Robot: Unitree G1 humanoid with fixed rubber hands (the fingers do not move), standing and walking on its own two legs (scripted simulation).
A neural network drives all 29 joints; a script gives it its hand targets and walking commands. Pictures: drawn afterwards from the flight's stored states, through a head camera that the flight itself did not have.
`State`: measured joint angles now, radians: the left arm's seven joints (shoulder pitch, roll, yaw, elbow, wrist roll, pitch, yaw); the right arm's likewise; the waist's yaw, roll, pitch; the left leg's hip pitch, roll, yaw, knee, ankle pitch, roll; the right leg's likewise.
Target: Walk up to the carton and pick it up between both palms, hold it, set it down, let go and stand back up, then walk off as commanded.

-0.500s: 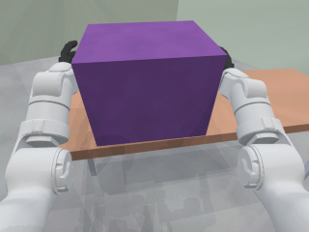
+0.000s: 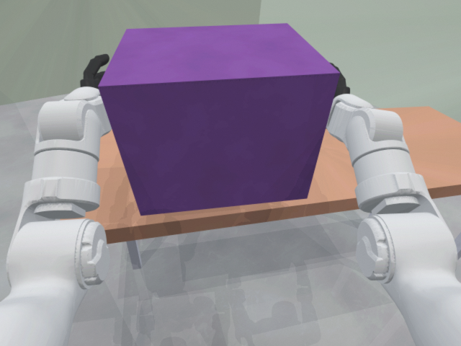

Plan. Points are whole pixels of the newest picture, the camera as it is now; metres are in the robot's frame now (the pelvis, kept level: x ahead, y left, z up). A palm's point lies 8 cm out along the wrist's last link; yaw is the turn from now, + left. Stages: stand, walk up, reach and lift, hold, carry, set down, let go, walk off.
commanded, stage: hold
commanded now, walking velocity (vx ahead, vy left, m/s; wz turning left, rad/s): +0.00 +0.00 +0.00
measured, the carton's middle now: (217, 114) +0.42 +0.02 +0.27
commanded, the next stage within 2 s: none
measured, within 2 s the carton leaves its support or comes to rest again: neither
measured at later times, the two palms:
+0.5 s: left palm (93, 101) +0.39 +0.21 +0.30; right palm (333, 102) +0.39 -0.16 +0.31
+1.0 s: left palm (91, 101) +0.39 +0.21 +0.30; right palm (333, 102) +0.39 -0.16 +0.31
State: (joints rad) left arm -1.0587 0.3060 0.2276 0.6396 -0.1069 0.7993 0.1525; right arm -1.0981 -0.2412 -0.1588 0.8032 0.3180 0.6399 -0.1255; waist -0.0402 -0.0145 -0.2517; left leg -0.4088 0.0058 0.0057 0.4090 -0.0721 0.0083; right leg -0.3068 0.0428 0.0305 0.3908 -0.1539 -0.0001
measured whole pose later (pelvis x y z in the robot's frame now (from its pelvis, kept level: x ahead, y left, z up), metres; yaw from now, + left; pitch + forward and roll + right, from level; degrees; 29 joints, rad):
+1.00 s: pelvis +0.00 +0.00 +0.00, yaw +0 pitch +4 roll -2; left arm -1.06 0.31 0.26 0.63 -0.10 0.83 0.14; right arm -1.13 -0.24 -0.16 0.80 0.32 0.69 -0.15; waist -0.04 -0.01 -0.26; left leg -0.41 0.01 0.01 0.41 -0.07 0.01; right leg -0.31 0.04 0.03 0.39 -0.15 0.00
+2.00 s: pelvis +0.00 +0.00 +0.00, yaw +0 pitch +4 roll -2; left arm -1.06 0.31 0.26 0.63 -0.09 0.83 0.14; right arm -1.14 -0.24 -0.16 0.80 0.33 0.70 -0.15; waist -0.04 0.00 -0.26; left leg -0.41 0.01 0.01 0.41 -0.07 0.01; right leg -0.31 0.04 0.03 0.39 -0.15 0.00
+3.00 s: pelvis +0.00 +0.00 +0.00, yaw +0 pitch +4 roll -2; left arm -1.06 0.31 0.26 0.63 -0.09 0.83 0.13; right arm -1.14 -0.24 -0.16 0.80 0.33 0.70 -0.16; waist -0.04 0.00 -0.26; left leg -0.41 0.01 0.01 0.41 -0.07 0.01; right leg -0.31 0.04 0.03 0.39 -0.15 0.00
